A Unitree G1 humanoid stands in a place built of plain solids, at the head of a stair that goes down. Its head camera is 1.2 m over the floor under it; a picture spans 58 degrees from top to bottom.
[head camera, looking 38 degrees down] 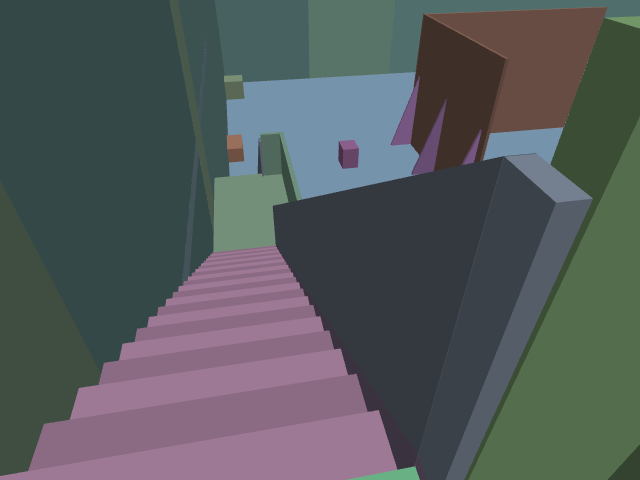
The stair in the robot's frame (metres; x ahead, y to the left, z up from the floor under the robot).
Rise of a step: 0.19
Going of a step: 0.28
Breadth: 1.23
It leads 10 degrees to the left of straight ahead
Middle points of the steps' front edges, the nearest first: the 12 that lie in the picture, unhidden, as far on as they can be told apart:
0.71 0.40 -0.18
0.98 0.45 -0.37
1.26 0.50 -0.56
1.53 0.55 -0.74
1.81 0.60 -0.93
2.08 0.65 -1.11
2.36 0.70 -1.30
2.63 0.75 -1.48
2.91 0.81 -1.67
3.18 0.86 -1.86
3.46 0.91 -2.04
3.73 0.96 -2.23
